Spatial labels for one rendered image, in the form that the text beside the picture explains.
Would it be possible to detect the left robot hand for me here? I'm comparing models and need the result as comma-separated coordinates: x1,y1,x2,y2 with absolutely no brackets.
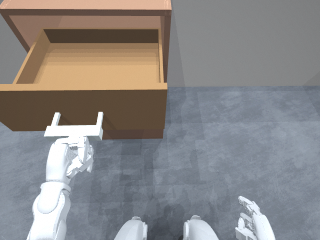
46,133,94,185

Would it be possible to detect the left robot forearm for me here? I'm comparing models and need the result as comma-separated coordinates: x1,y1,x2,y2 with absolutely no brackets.
26,181,71,240

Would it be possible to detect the robot right thigh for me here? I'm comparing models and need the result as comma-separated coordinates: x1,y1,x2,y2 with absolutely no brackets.
183,219,219,240

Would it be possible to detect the cabinet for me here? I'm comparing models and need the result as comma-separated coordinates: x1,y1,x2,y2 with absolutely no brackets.
0,0,172,140

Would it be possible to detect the drawer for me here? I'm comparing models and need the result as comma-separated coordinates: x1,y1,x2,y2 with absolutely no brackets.
0,27,168,132

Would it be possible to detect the robot thigh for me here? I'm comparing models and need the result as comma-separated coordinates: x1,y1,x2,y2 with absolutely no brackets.
114,219,148,240
183,219,219,240

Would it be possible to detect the robot left thigh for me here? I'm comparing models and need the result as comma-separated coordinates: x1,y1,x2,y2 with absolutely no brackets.
114,219,148,240

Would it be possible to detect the right robot hand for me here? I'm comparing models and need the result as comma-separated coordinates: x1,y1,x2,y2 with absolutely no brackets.
235,196,276,240

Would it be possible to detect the handle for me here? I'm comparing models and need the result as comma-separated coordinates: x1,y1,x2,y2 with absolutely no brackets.
44,112,104,142

